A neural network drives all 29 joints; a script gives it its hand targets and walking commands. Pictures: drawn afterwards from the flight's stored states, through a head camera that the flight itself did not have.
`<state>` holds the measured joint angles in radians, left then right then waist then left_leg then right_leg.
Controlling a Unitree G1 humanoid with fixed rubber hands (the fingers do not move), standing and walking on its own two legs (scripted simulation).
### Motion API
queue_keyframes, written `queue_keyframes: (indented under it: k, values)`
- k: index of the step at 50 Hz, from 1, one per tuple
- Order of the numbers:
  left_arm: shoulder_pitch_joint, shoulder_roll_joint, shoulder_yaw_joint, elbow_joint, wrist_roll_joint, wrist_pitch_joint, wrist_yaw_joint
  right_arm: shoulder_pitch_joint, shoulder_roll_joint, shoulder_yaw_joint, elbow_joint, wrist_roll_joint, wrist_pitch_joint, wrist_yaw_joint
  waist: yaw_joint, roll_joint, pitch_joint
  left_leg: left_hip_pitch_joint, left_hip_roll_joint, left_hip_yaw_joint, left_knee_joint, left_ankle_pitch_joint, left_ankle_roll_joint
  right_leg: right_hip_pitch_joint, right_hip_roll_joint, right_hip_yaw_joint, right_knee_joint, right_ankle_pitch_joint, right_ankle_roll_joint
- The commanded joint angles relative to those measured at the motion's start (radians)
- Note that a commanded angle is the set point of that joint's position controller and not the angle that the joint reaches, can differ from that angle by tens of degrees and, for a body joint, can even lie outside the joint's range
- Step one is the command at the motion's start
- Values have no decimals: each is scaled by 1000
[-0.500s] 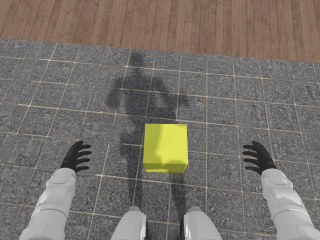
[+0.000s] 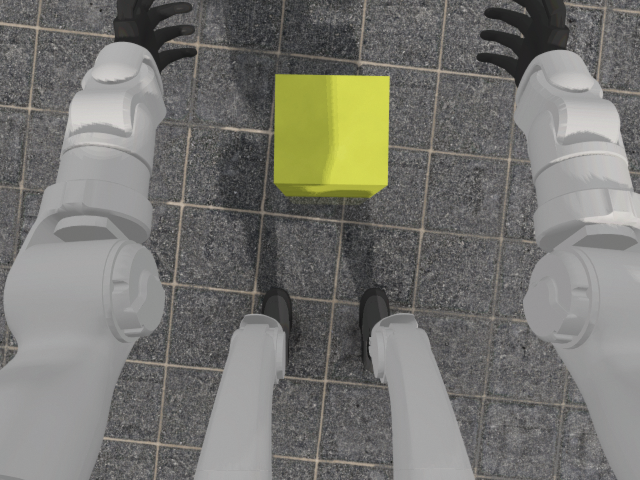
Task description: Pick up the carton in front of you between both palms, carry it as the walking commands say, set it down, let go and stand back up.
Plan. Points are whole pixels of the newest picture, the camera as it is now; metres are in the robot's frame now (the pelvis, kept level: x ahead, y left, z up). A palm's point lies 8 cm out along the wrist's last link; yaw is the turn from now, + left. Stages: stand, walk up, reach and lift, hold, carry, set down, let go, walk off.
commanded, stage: reach and lift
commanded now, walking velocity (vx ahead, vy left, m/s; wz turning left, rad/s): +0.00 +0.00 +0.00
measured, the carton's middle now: (329, 145) +0.56 -0.01 -0.53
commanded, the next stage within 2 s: none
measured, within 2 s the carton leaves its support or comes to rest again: leaves its support in 1.92 s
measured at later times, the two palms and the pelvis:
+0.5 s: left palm (207, 109) +0.56 +0.19 -0.28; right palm (458, 113) +0.55 -0.20 -0.28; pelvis +0.02 +0.01 -0.12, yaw -1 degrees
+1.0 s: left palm (238, 139) +0.56 +0.18 -0.46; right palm (422, 142) +0.55 -0.19 -0.46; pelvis -0.02 +0.00 -0.28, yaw +0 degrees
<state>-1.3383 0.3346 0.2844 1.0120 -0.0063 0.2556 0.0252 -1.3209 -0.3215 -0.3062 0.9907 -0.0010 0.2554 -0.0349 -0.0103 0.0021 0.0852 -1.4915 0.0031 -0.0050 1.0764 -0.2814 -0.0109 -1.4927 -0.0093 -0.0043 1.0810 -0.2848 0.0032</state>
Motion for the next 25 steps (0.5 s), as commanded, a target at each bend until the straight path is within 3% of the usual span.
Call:
queue_keyframes:
  k: [1, 6, 10, 17, 25]
  values:
    - [-314, 125, 50, -104, 39, -34, 3, -313, -124, -49, -101, -39, -35, -1, -2, 1, -1120, 523, -77, 43, -76, 125, -28, 563, 71, -32, -82, 132, 39]
    - [-250, 70, 93, -139, 88, -89, 3, -245, -68, -98, -136, -85, -92, 5, -6, 2, -1226, 523, -87, 32, -35, 408, -17, 573, 81, -17, -32, 442, 27]
    - [-167, 4, 133, -139, 126, -141, 2, -162, -3, -140, -136, -121, -145, 13, -8, 3, -1147, 381, -81, 15, 34, 507, -20, 437, 77, 1, 36, 562, 26]
    - [-94, -27, 141, -124, 138, -181, 23, -87, 7, -143, -112, -123, -191, 6, 3, 12, -1063, 132, -73, 10, 256, 427, -35, 113, 80, -5, 247, 424, 41]
    - [-231, 82, -43, -157, -59, -176, 83, -228, -116, 32, -123, 65, -189, -53, -11, 13, -1310, 116, -74, 23, 577, 392, -38, 34, 76, -27, 561, 362, 44]
